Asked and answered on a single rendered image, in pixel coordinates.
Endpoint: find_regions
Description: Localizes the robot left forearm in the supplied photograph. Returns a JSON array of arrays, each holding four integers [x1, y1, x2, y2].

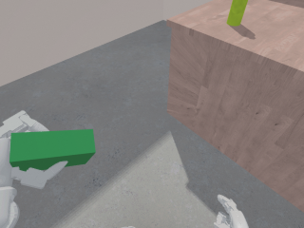
[[0, 186, 20, 228]]

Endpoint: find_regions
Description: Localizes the robot left hand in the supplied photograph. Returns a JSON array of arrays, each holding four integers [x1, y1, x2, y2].
[[0, 110, 68, 189]]

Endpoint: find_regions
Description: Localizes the robot right hand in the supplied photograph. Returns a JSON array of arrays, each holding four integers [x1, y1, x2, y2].
[[214, 195, 249, 228]]

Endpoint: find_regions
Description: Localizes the sponge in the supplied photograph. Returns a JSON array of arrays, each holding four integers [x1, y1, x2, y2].
[[9, 129, 96, 172]]

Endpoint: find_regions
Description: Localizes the table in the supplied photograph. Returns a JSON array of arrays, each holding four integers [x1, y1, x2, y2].
[[166, 0, 304, 213]]

